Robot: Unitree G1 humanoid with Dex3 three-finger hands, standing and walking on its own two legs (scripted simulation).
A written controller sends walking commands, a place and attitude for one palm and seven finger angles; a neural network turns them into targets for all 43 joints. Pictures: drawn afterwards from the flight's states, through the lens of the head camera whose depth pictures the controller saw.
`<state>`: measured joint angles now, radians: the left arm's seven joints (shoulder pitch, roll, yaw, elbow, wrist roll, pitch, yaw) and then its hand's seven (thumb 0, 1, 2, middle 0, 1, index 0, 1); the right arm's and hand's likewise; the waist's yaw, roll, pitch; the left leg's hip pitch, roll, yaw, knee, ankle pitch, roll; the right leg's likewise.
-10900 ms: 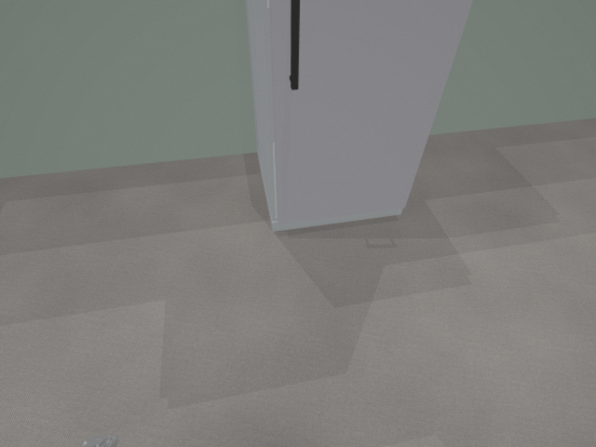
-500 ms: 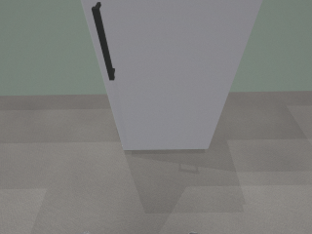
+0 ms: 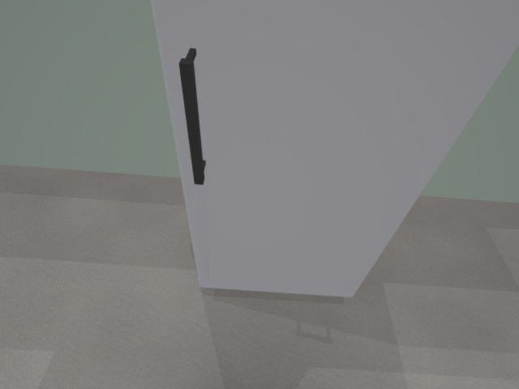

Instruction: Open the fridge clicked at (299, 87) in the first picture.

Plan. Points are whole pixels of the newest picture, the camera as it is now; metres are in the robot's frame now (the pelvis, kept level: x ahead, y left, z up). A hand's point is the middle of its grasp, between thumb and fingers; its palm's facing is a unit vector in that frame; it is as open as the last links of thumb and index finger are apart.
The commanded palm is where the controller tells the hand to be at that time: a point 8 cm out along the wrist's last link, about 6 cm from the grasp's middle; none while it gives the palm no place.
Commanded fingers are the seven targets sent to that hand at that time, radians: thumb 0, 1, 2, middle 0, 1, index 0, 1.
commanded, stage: come to a stop and stand still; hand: left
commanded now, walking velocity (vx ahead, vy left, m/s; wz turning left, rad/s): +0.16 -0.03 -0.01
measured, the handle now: (196, 124) +0.55 +0.17 +0.11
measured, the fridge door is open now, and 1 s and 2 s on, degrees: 0 0 0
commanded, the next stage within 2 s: none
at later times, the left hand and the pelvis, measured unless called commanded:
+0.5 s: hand out of the picture +0.15 +0.15 -0.16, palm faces +0.06 -0.97 -0.24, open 7.3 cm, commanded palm none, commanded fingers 0.00 0.90 0.90 -0.20 -0.30 -0.20 -0.30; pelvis +0.07 -0.03 +0.00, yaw +2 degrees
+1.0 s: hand out of the picture +0.01 +0.19 -0.17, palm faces +0.03 -0.98 -0.21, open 7.4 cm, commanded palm none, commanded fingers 0.00 0.90 0.90 -0.20 -0.30 -0.20 -0.30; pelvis +0.03 +0.01 +0.00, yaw +0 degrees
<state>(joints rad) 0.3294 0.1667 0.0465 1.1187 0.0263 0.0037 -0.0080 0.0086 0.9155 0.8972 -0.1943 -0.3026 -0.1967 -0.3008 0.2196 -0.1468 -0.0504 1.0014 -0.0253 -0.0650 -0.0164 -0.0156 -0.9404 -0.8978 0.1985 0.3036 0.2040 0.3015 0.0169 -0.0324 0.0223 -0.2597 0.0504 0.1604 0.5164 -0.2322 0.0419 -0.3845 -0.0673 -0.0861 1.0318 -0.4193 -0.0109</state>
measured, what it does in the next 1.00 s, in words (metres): steps on the spot: right foot, then left foot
